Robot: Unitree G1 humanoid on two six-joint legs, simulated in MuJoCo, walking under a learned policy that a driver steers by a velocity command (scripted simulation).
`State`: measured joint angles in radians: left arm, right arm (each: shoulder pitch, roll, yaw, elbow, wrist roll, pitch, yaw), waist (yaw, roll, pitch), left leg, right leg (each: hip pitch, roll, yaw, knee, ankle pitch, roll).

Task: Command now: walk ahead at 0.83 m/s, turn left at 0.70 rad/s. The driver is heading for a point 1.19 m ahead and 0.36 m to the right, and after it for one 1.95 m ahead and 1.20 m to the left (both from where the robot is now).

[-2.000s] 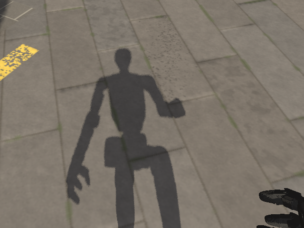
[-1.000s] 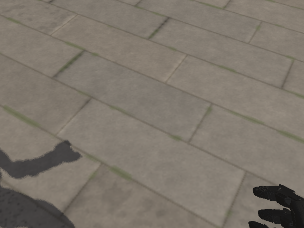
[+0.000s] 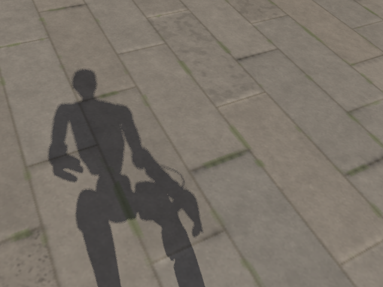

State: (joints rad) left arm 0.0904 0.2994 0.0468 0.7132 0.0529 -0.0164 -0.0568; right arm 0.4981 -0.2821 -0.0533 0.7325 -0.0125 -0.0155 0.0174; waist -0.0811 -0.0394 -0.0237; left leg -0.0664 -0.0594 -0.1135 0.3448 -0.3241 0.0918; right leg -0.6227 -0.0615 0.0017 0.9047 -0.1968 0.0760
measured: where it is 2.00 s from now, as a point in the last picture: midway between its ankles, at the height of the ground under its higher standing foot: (281, 146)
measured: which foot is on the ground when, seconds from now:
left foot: down 0.00-0.20, up 0.22-0.56, down 0.58-1.00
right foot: up 0.00-0.16, down 0.18-0.58, up 0.60-1.00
